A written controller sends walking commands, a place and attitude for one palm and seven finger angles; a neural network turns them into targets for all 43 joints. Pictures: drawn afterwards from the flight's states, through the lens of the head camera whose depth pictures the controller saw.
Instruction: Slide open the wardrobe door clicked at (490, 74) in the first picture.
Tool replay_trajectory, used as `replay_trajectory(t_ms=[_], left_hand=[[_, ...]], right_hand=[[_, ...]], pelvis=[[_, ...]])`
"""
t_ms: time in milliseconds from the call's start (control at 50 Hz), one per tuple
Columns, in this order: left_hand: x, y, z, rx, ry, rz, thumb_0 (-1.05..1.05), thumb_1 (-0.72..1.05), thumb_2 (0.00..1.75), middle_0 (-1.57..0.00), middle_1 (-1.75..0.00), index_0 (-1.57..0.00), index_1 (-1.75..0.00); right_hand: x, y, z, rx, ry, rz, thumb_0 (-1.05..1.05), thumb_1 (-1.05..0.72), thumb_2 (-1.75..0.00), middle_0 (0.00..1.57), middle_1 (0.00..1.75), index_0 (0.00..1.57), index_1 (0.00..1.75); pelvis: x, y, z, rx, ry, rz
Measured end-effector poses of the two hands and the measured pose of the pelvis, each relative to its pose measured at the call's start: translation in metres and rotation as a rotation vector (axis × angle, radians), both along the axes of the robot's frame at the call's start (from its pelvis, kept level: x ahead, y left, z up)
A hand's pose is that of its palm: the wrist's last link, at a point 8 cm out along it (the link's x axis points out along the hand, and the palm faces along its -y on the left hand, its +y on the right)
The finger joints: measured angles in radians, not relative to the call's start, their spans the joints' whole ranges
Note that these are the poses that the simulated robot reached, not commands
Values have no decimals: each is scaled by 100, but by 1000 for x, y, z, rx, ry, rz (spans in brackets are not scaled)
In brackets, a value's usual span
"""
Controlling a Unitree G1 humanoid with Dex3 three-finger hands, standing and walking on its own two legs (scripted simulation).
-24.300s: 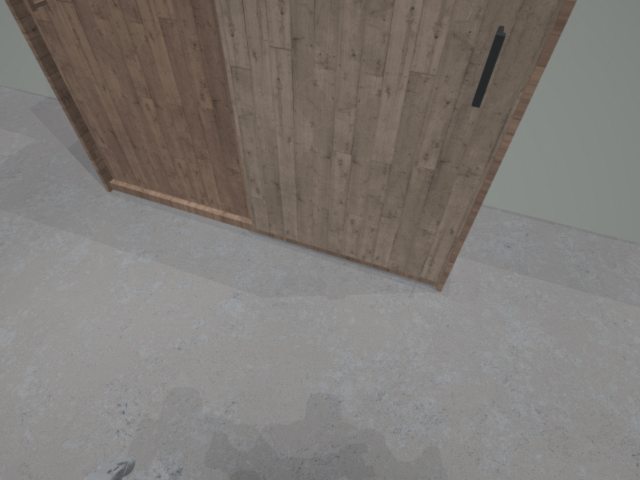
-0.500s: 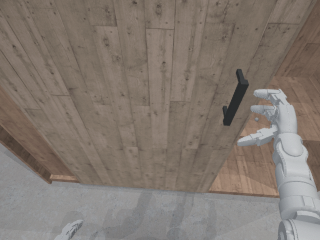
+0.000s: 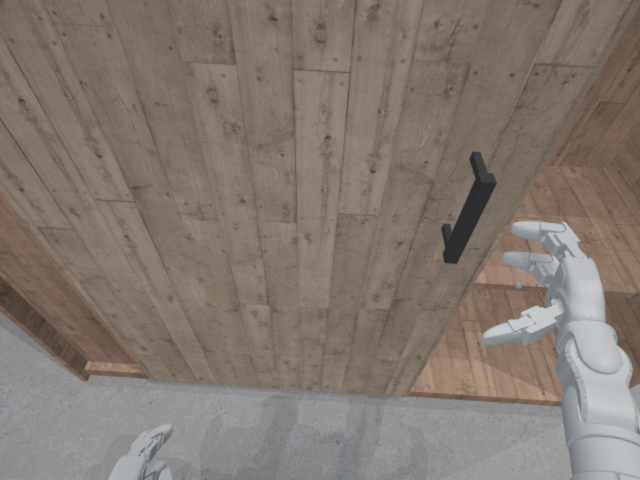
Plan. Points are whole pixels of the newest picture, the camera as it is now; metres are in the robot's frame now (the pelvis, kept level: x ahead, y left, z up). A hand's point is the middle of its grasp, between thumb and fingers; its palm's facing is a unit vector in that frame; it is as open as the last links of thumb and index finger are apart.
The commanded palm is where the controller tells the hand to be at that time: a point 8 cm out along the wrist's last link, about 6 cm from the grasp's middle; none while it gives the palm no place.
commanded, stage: slip the hand off the handle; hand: right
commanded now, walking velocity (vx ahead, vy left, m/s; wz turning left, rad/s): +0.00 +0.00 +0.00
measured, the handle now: (463, 211) +0.44 -0.16 +0.11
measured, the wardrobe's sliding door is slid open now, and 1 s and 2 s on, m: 0.53 0.53 0.53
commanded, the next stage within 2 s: draw the hand back to the body in 0.34 s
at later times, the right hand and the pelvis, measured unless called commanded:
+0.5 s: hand (541, 344) +0.26 -0.22 +0.09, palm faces +0.15 +0.98 -0.14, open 14.7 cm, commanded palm +0.24 -0.26 +0.11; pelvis -0.01 +0.02 +0.00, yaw -2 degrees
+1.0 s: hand (591, 369) +0.22 -0.23 +0.14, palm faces +0.09 +0.99 -0.09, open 14.6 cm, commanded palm +0.18 -0.27 +0.15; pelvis -0.02 +0.01 +0.00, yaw -2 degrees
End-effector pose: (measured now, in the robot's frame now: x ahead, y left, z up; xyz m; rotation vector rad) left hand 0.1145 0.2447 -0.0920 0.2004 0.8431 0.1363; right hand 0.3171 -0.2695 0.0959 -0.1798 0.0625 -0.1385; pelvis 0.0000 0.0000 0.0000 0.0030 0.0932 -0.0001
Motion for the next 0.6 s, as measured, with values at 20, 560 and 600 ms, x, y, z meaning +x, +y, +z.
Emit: replay_trajectory(t_ms=[20, 560, 600], left_hand=[[5, 0, 1, 0, -13, -7, 1, 90, 90, -20, -30, -20, -29], [53, 2, 19, 35, -218, -115, 1, 90, 90, -20, -30, -20, -29], [49, 2, 21, 33, -235, -104, 1, 90, 90, -20, -30, -20, -29]], right_hand=[[-4, 0, 0, -2, -1, -4, -1, 55, -20, 26, 115, 25, 115], [-79, 4, 16, 168, -122, 79, -1, 55, -20, 25, 115, 25, 115], [-78, 5, 25, 164, -155, 132, -1, 55, -20, 25, 115, 25, 115]], pelvis=[[0, 1, 0, 0, -3, -2], [-8, 20, -1, 0, -75, -42], [-8, 20, -1, -1, -81, -36]])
